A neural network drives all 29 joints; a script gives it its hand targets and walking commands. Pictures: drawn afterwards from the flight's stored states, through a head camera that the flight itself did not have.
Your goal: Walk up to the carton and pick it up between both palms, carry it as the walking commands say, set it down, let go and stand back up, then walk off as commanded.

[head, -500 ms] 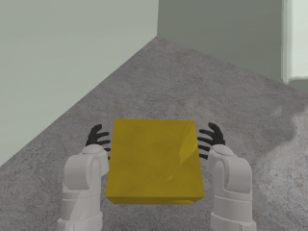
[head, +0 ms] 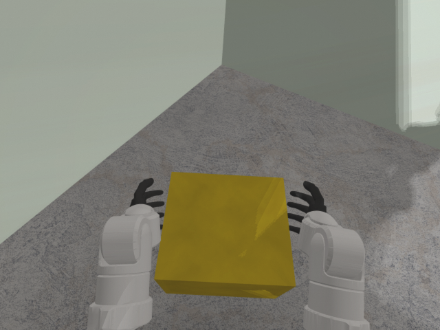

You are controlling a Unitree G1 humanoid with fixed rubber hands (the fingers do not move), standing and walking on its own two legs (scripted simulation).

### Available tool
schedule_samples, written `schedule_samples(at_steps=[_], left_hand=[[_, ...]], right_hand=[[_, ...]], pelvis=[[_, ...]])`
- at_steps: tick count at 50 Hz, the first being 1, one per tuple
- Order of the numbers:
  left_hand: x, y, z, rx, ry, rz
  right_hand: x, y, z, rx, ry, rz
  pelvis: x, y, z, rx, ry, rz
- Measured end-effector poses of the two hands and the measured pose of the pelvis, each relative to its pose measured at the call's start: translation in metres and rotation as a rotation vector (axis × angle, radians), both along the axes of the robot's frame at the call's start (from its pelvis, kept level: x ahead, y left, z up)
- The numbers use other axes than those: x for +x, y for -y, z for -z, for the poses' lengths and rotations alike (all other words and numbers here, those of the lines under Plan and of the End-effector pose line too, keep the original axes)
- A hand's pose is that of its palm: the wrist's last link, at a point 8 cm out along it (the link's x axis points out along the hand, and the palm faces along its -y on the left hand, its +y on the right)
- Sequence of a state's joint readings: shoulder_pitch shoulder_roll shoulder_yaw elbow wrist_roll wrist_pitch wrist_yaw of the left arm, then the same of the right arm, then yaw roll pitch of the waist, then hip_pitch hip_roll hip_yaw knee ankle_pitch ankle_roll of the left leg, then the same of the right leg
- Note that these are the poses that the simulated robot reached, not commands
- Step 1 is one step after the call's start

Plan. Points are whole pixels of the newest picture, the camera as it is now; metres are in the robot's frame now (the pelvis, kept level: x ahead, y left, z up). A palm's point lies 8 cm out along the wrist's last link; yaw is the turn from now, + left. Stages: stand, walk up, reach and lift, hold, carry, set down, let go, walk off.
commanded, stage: carry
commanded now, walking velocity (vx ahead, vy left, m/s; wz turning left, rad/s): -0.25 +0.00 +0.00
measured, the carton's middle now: (224, 236) +0.30 -0.01 -0.03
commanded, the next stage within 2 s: none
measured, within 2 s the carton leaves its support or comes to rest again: neither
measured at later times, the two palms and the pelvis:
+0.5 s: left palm (107, 262) +0.22 +0.17 +0.06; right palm (302, 265) +0.22 -0.12 +0.08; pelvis -0.08 +0.03 +0.00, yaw -2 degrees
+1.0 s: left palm out of the picture +0.03 +0.17 +0.06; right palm out of the picture +0.02 -0.12 +0.08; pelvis -0.27 +0.04 +0.00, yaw -2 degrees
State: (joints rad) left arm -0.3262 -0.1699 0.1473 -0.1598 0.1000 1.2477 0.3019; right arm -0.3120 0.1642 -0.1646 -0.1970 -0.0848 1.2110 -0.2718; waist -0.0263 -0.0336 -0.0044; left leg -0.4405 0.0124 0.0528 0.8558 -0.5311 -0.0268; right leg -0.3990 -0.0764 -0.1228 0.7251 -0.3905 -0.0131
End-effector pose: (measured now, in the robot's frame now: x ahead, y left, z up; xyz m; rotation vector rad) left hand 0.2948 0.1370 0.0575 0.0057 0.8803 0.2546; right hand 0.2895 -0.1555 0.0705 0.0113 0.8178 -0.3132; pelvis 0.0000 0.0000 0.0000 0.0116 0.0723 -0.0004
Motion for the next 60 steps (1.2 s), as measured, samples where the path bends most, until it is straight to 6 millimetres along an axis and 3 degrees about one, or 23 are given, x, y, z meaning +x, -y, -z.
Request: schedule_samples(at_steps=[11, 16, 23, 29, 34, 42, 48, 54, 60], left_hand=[[-0.018, -0.012, -0.008, 0.021, 0.021, -0.018], [-0.032, -0.014, -0.005, 0.005, 0.006, -0.016], [-0.063, -0.032, -0.001, -0.005, 0.004, 0.005], [-0.104, -0.037, -0.007, 0.002, -0.011, -0.038], [-0.142, -0.029, -0.013, 0.023, 0.042, -0.067], [-0.204, -0.015, -0.003, 0.015, -0.032, 0.004], [-0.242, -0.029, 0.002, -0.012, 0.011, 0.043], [-0.305, -0.049, -0.001, -0.002, -0.026, -0.002], [-0.365, -0.053, -0.013, 0.026, 0.022, -0.065]], right_hand=[[-0.012, -0.013, -0.004, 0.016, 0.023, -0.015], [-0.030, -0.015, -0.004, 0.002, 0.007, 0.000], [-0.062, -0.032, -0.007, -0.013, 0.004, 0.005], [-0.095, -0.037, -0.007, 0.006, -0.012, -0.024], [-0.125, -0.029, -0.007, 0.030, 0.043, -0.050], [-0.203, -0.016, 0.000, 0.016, -0.029, 0.009], [-0.252, -0.030, -0.006, -0.027, 0.011, 0.040], [-0.302, -0.050, -0.006, -0.016, -0.027, -0.008], [-0.348, -0.053, -0.007, 0.022, 0.021, -0.061]], pelvis=[[-0.015, -0.009, 0.000, -0.042, 0.008, 0.037], [-0.031, -0.014, 0.000, -0.018, 0.017, 0.004], [-0.066, -0.029, -0.001, -0.035, 0.014, 0.034], [-0.103, -0.027, -0.008, -0.069, -0.005, 0.034], [-0.141, -0.016, -0.001, -0.058, -0.002, 0.031], [-0.198, -0.018, -0.005, -0.001, 0.028, 0.013], [-0.249, -0.036, 0.003, 0.014, 0.035, 0.010], [-0.303, -0.042, -0.004, -0.053, 0.036, 0.037], [-0.361, -0.034, -0.001, -0.062, 0.026, 0.037]])
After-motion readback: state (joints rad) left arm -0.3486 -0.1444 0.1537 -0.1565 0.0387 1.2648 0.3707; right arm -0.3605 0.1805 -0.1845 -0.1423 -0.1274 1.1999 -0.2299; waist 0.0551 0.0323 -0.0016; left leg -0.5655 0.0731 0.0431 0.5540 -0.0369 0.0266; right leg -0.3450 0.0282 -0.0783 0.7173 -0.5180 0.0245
